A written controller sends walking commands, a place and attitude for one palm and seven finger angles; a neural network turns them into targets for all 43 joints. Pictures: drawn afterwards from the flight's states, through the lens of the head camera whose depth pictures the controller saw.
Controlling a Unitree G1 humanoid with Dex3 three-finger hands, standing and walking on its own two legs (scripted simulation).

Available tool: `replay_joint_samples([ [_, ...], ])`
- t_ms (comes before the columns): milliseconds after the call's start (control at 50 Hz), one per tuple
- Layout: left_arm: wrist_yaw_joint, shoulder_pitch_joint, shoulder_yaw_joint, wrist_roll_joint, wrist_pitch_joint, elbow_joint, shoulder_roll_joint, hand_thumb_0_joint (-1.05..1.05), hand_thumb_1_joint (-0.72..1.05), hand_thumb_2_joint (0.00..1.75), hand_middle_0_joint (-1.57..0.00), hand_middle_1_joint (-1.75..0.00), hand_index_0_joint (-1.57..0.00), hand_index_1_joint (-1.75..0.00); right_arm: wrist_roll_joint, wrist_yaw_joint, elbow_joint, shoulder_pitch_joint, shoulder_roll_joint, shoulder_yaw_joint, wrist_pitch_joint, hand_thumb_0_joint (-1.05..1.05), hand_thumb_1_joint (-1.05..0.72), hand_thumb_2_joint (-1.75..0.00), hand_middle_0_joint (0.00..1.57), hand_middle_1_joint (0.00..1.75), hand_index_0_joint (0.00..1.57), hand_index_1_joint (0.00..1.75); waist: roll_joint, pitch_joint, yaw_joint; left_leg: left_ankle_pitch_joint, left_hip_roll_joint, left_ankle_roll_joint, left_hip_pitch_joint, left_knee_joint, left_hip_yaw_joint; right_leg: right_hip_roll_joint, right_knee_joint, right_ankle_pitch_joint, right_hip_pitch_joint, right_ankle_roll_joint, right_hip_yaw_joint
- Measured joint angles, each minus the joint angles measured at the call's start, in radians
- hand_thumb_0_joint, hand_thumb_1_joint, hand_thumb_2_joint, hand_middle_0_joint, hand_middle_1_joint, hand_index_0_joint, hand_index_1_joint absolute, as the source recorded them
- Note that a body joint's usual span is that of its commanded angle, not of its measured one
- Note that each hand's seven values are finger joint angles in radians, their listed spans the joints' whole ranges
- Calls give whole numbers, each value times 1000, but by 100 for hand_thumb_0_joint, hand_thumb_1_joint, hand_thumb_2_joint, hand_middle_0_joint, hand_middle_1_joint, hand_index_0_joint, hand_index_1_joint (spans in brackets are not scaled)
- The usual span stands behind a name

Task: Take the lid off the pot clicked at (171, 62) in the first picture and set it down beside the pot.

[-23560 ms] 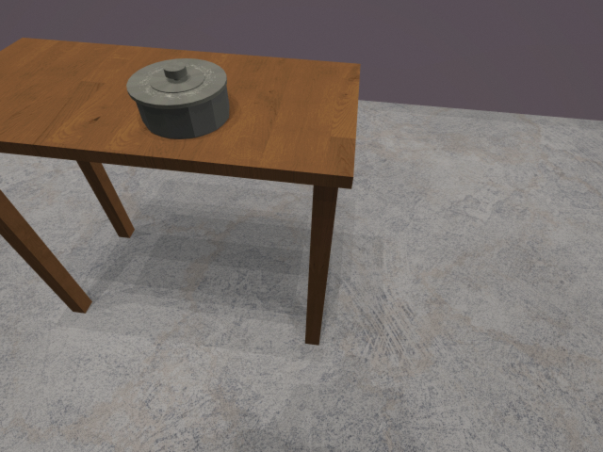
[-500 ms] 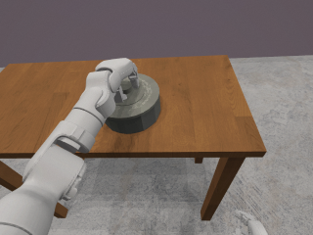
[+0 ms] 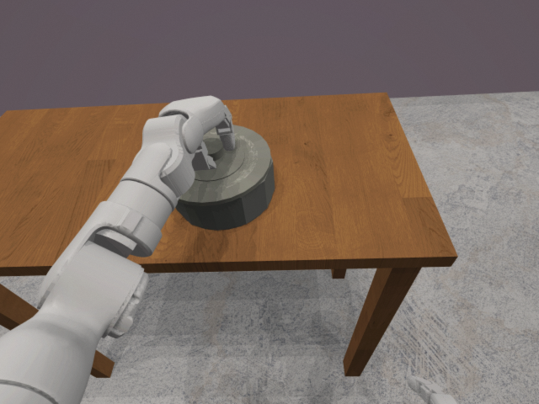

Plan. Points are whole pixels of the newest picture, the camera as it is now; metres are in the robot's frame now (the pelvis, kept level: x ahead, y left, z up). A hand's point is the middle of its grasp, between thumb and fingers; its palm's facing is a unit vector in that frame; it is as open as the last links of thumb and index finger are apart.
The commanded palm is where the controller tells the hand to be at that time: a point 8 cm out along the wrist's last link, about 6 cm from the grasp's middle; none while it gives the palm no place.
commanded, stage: close the fingers and squeeze the knob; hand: left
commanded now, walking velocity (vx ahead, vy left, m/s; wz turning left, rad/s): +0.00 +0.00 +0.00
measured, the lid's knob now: (210, 149) +0.48 +0.10 +0.14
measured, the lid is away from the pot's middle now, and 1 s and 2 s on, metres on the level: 0.01 0.00 0.02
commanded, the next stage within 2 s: lift the lid straight up in 0.50 s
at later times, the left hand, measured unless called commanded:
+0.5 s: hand (203, 152) +0.45 +0.10 +0.16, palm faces -0.30 -0.08 -0.95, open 7.1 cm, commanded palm +0.42 +0.10 +0.22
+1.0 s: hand (201, 141) +0.44 +0.10 +0.18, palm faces -0.26 -0.08 -0.96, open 7.0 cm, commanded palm +0.42 +0.11 +0.25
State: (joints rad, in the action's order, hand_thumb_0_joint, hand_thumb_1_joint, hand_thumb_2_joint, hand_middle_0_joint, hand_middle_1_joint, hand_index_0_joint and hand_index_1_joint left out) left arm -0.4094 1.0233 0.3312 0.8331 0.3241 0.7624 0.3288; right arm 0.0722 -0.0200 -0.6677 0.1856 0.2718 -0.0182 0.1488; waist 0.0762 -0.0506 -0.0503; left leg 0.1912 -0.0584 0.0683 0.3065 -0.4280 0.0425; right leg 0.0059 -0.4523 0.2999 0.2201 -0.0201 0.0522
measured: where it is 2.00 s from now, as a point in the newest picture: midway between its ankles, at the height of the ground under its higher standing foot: outside the picture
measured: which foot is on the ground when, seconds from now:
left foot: down 0.00-1.00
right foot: down 0.00-1.00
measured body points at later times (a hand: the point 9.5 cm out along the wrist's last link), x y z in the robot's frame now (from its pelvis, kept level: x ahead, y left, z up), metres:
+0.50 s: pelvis +0.00 +0.00 +0.00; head +0.01 -0.03 +0.45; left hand +0.46 +0.10 +0.21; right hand +0.13 -0.24 -0.13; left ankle +0.02 +0.08 -0.74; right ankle -0.04 -0.10 -0.74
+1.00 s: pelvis +0.00 +0.00 +0.00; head +0.01 -0.04 +0.45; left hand +0.45 +0.10 +0.24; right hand +0.15 -0.24 -0.12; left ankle +0.02 +0.08 -0.74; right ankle -0.04 -0.10 -0.74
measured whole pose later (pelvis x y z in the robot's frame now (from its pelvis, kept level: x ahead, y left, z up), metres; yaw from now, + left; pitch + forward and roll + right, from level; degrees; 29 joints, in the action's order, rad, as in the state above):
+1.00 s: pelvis +0.00 +0.00 +0.00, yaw +1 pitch +3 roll +0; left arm -0.41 1.04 0.37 0.83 0.35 0.71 0.33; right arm 0.07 -0.04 -0.68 0.15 0.27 -0.02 0.13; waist 0.08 -0.05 -0.03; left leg 0.18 -0.06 0.07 0.29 -0.41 0.03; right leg 0.01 -0.44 0.30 0.20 -0.02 0.06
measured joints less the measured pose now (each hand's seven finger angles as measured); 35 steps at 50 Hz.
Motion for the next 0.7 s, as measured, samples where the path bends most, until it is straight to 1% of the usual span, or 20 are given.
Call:
replay_joint_samples([
  [180,11,4,8,3,3,-2,-5,-1,31,69,-72,-90,-72,-87,0,-2,4,-1,0,3,-1,1,-91,-89,20,30,20,30,-3,2,-1,-2,-2,3,5,-2,0,2,-2,-2,4,3,0],
  [380,27,14,33,7,18,7,-23,-2,31,71,-72,-88,-71,-88,-2,-9,-2,-4,-4,6,2,1,-91,-89,20,30,20,30,2,-2,5,-3,-8,5,10,-3,-4,7,-6,1,9,5,5],
  [520,26,-8,33,2,17,-15,-18,-1,31,71,-71,-88,-70,-88,-4,-13,-2,-5,-8,4,-1,1,-91,-89,20,30,20,30,6,-6,6,-3,-8,5,1,2,-4,7,-2,1,1,5,3],
  [600,27,-9,51,-1,30,-26,-22,-1,32,71,-71,-88,-70,-89,-3,-18,-2,-8,-7,7,3,1,-91,-89,20,30,20,30,8,-5,10,-2,-9,4,-1,1,-8,8,-2,3,-3,4,7],
  [700,17,-16,55,-5,29,-49,-17,-1,32,71,-71,-88,-70,-88,-4,-18,-2,-19,-5,6,1,1,-91,-89,20,30,20,30,8,1,13,-3,-9,3,-5,4,-10,8,0,3,-7,2,9],
])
